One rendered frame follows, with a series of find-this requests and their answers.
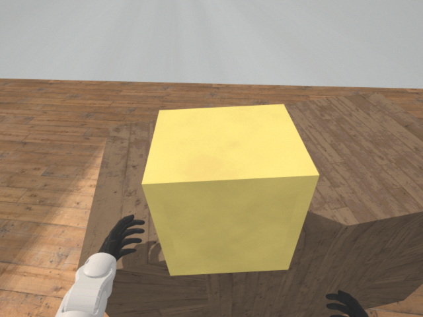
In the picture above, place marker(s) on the left robot hand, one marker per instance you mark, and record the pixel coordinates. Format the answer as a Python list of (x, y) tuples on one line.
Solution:
[(116, 240)]

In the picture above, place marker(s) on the left robot forearm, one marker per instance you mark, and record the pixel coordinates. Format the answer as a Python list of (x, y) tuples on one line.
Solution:
[(93, 285)]

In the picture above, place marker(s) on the carton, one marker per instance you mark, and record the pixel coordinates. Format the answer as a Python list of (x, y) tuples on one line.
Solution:
[(228, 188)]

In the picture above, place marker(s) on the right robot hand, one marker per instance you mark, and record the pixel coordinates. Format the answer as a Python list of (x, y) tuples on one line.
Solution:
[(352, 308)]

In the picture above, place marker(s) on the pedestal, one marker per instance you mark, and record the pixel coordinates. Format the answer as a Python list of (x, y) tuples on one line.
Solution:
[(362, 234)]

